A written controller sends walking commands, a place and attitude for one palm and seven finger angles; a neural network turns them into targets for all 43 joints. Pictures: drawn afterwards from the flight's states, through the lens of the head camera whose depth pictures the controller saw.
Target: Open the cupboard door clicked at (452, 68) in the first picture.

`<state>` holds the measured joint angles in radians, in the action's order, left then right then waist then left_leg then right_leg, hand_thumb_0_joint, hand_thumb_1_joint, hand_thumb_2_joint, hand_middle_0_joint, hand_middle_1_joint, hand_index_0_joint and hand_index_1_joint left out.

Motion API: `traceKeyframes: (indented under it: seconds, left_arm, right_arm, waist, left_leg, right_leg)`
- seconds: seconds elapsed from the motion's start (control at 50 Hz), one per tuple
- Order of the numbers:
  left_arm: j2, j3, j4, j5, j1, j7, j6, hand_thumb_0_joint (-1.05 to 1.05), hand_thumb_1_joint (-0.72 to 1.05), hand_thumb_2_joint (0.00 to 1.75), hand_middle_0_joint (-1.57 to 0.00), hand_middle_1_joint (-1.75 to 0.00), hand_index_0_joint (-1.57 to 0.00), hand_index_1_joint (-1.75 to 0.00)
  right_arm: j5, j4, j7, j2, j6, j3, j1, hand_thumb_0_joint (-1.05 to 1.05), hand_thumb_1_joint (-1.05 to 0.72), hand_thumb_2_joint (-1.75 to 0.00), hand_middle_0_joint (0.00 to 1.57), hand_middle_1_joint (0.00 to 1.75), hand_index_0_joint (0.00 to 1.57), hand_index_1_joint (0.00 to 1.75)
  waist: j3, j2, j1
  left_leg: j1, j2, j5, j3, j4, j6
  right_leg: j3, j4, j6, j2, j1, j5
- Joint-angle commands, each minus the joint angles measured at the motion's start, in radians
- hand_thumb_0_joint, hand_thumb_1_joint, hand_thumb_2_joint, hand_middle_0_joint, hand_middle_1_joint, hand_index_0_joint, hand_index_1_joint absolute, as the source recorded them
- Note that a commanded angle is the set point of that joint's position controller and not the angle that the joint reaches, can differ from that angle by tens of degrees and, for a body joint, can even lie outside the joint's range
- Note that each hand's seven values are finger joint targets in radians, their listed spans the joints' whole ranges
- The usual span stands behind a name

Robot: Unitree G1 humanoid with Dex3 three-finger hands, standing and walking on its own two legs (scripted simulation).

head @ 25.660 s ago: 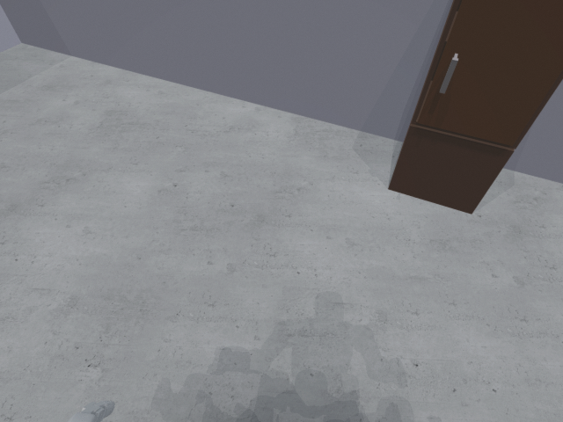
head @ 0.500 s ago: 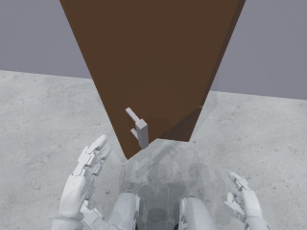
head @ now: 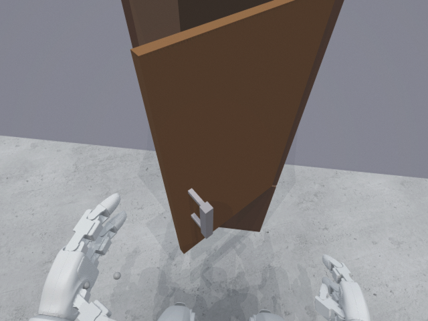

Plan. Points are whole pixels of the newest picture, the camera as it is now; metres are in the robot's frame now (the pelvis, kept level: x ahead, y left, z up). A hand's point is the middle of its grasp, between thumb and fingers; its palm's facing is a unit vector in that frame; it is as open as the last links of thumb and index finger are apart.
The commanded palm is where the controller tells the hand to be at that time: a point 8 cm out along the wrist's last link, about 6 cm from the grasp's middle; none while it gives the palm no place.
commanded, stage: draw the hand back to the body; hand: left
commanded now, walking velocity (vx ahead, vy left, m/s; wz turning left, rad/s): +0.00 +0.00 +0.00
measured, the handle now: (200, 214) +0.34 +0.05 -0.03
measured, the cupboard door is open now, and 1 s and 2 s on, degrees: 46 46 46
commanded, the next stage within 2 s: step back with the hand held close in 1.08 s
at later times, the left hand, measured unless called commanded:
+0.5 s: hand (28, 218) +0.21 +0.24 +0.19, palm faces +0.34 -0.85 -0.40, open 11.5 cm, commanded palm +0.17 +0.28 +0.22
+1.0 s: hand out of the picture +0.22 +0.25 +0.24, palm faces +0.43 -0.81 -0.40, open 7.5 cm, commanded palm +0.17 +0.29 +0.26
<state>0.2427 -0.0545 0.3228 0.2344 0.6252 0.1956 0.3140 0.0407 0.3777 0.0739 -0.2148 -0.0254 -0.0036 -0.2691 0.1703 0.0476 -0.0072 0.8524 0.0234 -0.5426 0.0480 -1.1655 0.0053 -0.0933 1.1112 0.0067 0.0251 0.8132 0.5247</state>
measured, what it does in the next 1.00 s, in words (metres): rises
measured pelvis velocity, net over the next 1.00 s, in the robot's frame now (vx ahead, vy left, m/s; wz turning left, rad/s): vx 0.03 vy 0.00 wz -0.02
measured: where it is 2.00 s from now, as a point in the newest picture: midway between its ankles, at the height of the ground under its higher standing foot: outside the picture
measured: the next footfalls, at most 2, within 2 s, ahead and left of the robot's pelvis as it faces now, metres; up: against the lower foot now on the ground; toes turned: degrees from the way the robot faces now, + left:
none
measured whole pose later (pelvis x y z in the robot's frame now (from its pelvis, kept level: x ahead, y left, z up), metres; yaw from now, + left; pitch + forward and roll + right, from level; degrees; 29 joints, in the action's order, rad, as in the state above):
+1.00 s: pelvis +0.03 +0.00 +0.09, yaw -1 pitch -4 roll +0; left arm 0.33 -0.32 0.42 0.07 0.50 -0.12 0.06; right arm 0.00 0.62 0.10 -0.23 -0.11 -0.02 -0.20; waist -0.01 0.07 0.07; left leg 0.10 0.02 -0.27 -0.01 -0.44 0.01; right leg -0.05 0.43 0.00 0.01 0.10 0.26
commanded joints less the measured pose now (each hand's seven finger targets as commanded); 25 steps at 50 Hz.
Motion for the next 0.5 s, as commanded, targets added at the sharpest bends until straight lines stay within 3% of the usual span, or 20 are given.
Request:
traceKeyframes:
  seconds: [0.0,0.04,0.12,0.24,0.48]
  left_arm:
    - [0.249,-0.149,0.263,-0.113,0.105,-0.133,-0.06,0.0,-0.29,0.39,-0.16,-0.3,-0.16,-0.3]
    - [0.127,-0.068,0.316,-0.155,0.135,-0.241,-0.173,0.0,-0.22,0.42,-0.16,-0.3,-0.16,-0.3]
    - [0.163,-0.089,0.327,-0.19,0.061,-0.323,-0.26,0.0,-0.08,0.48,-0.16,-0.3,-0.16,-0.3]
    - [0.19,-0.13,0.328,-0.203,-0.047,-0.368,-0.275,0.0,0.13,0.57,-0.17,-0.3,-0.17,-0.3]
    - [0.242,-0.295,0.321,-0.181,-0.109,-0.351,-0.24,0.0,0.55,0.75,-0.19,-0.3,-0.19,-0.3]
  right_arm:
    - [0.002,-0.181,0.039,-0.099,-0.035,0.039,0.066,0.0,-0.9,-0.9,0.2,0.3,0.2,0.3]
    - [-0.001,-0.186,0.053,-0.08,-0.023,0.018,0.064,0.0,-0.9,-0.9,0.2,0.3,0.2,0.3]
    - [-0.012,-0.153,0.066,-0.095,-0.022,0.006,0.066,0.0,-0.9,-0.9,0.2,0.3,0.2,0.3]
    - [-0.016,-0.101,0.07,-0.105,-0.077,-0.016,0.085,0.0,-0.9,-0.9,0.2,0.3,0.2,0.3]
    - [-0.025,0.002,0.041,-0.099,-0.14,-0.014,0.153,0.0,-0.9,-0.9,0.2,0.3,0.2,0.3]
  waist:
    - [0.16,0.027,0.077]
    - [0.073,0.074,0.041]
    - [0.016,-0.035,0.019]
    - [-0.034,0.013,0.03]
    - [-0.097,-0.003,0.065]
  left_leg:
    - [-0.207,-0.023,0.232,-0.033,0.327,-0.019]
    - [-0.252,-0.024,0.254,-0.032,0.363,-0.02]
    - [-0.326,-0.013,0.293,-0.02,0.414,-0.029]
    - [-0.45,-0.013,0.296,-0.01,0.527,-0.026]
    - [-0.616,-0.01,0.475,-0.038,0.673,-0.017]
  right_leg:
    - [0.063,-0.277,0.027,-0.014,-0.238,-0.183]
    - [0.037,-0.308,0.02,-0.012,-0.248,-0.198]
    - [0.022,-0.388,0.012,-0.018,-0.315,-0.239]
    - [0.02,-0.472,0.012,-0.007,-0.412,-0.241]
    - [0.022,-0.611,0.008,-0.011,-0.618,-0.429]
